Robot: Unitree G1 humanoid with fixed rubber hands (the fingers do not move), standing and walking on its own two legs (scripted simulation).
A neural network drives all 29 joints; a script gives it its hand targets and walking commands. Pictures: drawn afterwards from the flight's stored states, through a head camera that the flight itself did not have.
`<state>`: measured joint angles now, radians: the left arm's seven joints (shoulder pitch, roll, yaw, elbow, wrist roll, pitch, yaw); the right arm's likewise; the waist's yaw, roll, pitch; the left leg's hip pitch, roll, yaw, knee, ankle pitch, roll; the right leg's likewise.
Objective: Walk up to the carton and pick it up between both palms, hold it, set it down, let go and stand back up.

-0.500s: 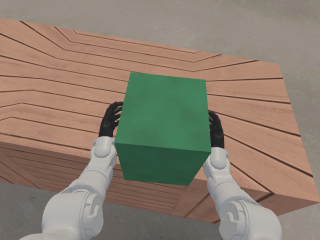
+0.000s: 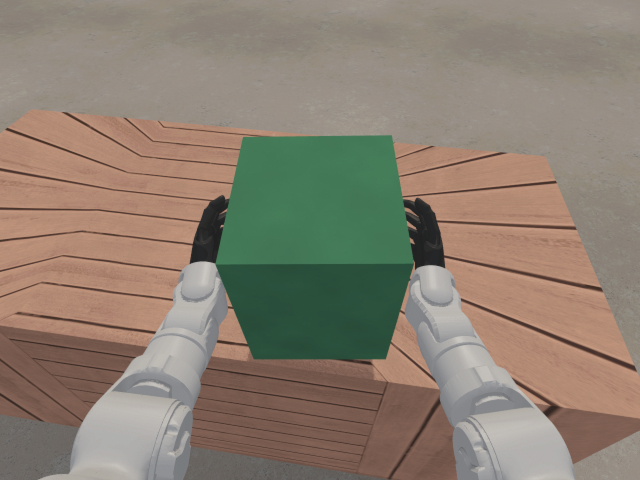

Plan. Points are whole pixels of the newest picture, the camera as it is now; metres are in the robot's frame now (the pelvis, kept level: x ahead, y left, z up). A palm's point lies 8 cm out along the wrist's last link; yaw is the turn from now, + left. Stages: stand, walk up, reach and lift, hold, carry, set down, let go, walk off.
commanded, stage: reach and lift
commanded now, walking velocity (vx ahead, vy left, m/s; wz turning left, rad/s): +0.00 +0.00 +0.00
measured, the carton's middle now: (318, 254) +0.42 -0.02 +0.06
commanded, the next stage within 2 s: hold in 1.78 s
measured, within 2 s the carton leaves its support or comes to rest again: neither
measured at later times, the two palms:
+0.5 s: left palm (176, 228) +0.37 +0.14 +0.16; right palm (432, 238) +0.35 -0.15 +0.15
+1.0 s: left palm (182, 216) +0.36 +0.13 +0.19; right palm (452, 223) +0.35 -0.16 +0.18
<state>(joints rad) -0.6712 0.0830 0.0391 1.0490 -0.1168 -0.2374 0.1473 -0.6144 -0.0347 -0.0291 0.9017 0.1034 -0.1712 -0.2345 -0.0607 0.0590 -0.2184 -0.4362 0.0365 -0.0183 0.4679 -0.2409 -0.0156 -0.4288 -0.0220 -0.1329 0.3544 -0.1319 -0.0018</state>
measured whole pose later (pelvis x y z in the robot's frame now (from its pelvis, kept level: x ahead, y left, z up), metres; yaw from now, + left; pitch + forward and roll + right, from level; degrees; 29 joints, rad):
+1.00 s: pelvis -0.03 +0.00 +0.01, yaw +0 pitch -5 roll -1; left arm -0.69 -0.05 0.32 0.31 0.26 0.59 0.04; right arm -0.73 -0.02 -0.09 0.64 0.15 0.31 -0.21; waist -0.10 -0.03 0.00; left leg -0.08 0.03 0.00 0.36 -0.19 -0.01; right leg -0.09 -0.02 -0.12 0.27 -0.09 0.00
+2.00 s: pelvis -0.02 +0.00 +0.01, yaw -1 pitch -8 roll -1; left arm -0.67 -0.05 0.31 0.12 0.29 0.75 0.02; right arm -0.74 -0.06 0.00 0.54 0.27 0.39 -0.25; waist -0.08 -0.03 0.01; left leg -0.02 0.04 0.01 0.38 -0.22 -0.01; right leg -0.02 -0.01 -0.11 0.26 -0.10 0.00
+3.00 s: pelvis -0.02 -0.01 +0.01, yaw +1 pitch -10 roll -2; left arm -0.67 -0.04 0.35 0.08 0.34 0.81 -0.05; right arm -0.75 -0.02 -0.02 0.50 0.25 0.44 -0.28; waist -0.10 -0.05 0.02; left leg 0.01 0.04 -0.04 0.38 -0.22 -0.03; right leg 0.02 -0.01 -0.15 0.26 -0.11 -0.01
